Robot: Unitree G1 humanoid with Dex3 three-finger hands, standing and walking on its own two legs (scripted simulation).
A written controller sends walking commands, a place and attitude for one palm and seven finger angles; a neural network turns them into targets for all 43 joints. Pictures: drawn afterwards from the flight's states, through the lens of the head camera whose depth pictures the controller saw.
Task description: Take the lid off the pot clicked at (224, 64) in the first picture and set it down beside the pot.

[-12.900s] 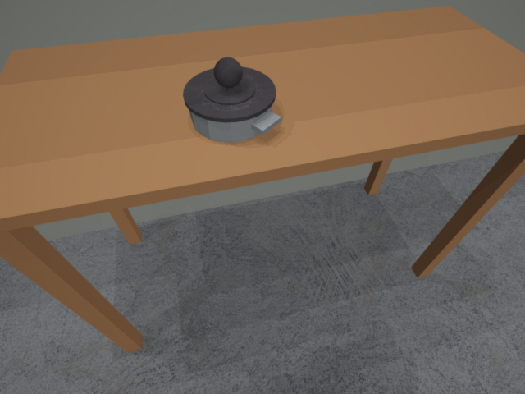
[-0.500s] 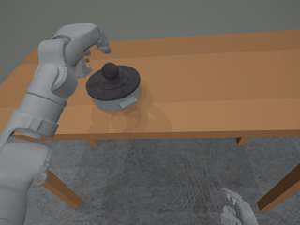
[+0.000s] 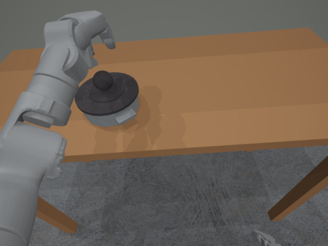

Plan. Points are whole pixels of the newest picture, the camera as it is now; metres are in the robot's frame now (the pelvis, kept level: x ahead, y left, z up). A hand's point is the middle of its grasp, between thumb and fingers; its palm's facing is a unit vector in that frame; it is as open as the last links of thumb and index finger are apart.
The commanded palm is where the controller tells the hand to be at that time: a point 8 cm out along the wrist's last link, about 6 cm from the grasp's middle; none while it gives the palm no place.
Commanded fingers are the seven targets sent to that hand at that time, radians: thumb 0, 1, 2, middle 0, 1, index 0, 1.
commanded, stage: move the open hand above the knob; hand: left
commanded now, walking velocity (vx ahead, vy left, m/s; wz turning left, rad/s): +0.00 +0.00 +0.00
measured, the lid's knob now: (103, 80) +0.49 +0.15 +0.17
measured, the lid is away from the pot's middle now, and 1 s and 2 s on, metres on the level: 0.00 0.00 0.00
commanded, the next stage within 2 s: lower the open fingers around the knob in 0.84 s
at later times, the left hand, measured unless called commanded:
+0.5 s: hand (92, 53) +0.47 +0.14 +0.25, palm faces -0.19 -0.04 -0.98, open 10.2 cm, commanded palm +0.44 +0.15 +0.31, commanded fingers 0.00 -0.43 1.74 -0.87 -0.08 -0.87 -0.08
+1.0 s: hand (93, 56) +0.46 +0.14 +0.25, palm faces -0.18 -0.05 -0.98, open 10.2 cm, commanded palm +0.43 +0.15 +0.31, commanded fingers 0.00 -0.43 1.74 -0.87 -0.08 -0.87 -0.08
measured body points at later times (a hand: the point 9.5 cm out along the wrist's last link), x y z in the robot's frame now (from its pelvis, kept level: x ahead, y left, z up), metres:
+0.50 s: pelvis +0.01 +0.00 +0.00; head +0.03 -0.03 +0.45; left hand +0.48 +0.14 +0.31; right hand +0.15 -0.24 -0.12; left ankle +0.02 +0.11 -0.74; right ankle -0.03 -0.13 -0.74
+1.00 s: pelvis +0.00 +0.00 +0.00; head +0.02 -0.04 +0.45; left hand +0.46 +0.14 +0.31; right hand +0.15 -0.24 -0.12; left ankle +0.02 +0.11 -0.74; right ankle -0.03 -0.13 -0.74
